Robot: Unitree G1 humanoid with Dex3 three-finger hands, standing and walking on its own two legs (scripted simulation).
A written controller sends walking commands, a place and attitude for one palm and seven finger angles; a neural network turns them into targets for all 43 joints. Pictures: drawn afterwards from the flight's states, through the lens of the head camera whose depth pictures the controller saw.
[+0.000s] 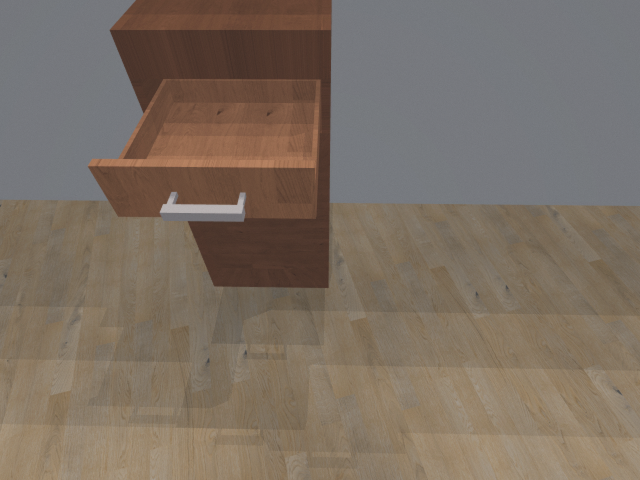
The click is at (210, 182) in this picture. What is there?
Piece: drawer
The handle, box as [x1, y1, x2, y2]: [160, 192, 245, 221]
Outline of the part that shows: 160,210 160,214 163,220 243,221 243,206 245,200 245,193 240,192 238,203 236,205 176,204 175,201 177,194 176,192 171,192 167,203 163,204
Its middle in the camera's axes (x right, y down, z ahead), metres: -0.21 -0.06 +0.69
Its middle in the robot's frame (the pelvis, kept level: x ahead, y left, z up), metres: +0.55 +0.23 -0.02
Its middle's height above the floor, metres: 0.77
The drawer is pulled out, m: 0.29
